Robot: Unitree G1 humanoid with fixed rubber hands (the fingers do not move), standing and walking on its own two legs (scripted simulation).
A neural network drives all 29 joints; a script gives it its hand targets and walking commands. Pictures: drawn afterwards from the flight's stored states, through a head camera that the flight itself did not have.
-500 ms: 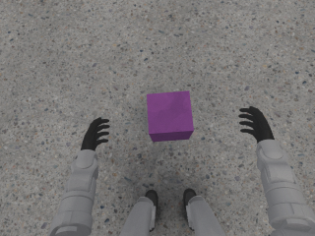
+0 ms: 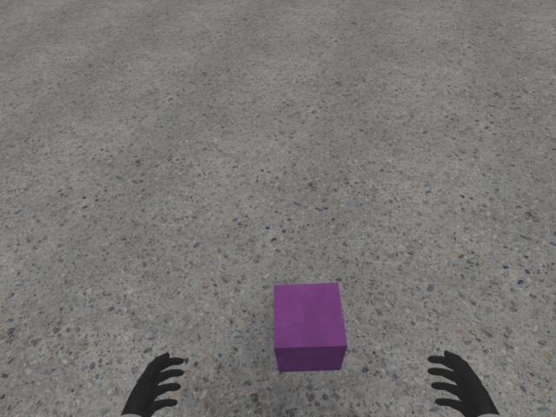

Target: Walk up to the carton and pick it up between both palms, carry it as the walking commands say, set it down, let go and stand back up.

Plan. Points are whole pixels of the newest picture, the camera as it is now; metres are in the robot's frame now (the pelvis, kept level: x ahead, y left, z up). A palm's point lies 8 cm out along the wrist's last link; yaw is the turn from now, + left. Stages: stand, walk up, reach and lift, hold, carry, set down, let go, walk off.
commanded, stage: let go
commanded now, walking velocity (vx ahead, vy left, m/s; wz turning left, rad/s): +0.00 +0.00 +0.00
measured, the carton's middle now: (307, 328) +0.49 -0.01 -0.65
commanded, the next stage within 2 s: stand in 0.34 s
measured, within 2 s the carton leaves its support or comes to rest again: neither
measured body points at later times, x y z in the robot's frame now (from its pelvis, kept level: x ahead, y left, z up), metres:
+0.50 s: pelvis +0.01 -0.01 +0.00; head +0.03 +0.00 +0.45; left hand +0.16 +0.27 -0.09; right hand +0.17 -0.27 -0.09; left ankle -0.02 +0.11 -0.74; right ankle -0.02 -0.12 -0.74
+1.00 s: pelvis +0.00 +0.01 +0.00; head +0.01 +0.02 +0.45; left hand +0.11 +0.30 -0.11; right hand +0.12 -0.28 -0.10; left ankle -0.02 +0.11 -0.74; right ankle -0.02 -0.12 -0.74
